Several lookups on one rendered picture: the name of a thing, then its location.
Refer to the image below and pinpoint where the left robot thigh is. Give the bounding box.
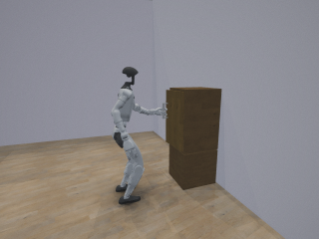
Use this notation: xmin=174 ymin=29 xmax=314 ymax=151
xmin=129 ymin=135 xmax=136 ymax=164

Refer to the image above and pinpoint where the cupboard door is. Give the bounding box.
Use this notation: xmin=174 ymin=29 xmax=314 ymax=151
xmin=165 ymin=90 xmax=185 ymax=151

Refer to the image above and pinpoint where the right robot upper arm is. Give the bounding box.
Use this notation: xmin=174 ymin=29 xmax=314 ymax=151
xmin=111 ymin=89 xmax=132 ymax=116

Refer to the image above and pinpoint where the humanoid robot head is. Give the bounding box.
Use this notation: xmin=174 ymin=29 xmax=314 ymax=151
xmin=121 ymin=67 xmax=138 ymax=91

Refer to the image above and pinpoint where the right robot hand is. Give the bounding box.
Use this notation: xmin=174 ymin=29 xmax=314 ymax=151
xmin=123 ymin=139 xmax=138 ymax=160

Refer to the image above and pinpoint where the right robot forearm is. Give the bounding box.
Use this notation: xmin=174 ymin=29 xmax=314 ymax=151
xmin=113 ymin=110 xmax=130 ymax=141

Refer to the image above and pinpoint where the left robot hand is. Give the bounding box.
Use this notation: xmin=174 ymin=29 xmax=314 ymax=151
xmin=156 ymin=108 xmax=167 ymax=116

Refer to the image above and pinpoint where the handle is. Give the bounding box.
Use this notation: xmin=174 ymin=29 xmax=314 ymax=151
xmin=162 ymin=103 xmax=167 ymax=119

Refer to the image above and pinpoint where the left robot upper arm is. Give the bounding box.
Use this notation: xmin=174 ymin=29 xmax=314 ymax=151
xmin=133 ymin=103 xmax=141 ymax=112

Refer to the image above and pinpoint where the left robot forearm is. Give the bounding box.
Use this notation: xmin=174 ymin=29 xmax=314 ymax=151
xmin=138 ymin=107 xmax=156 ymax=116

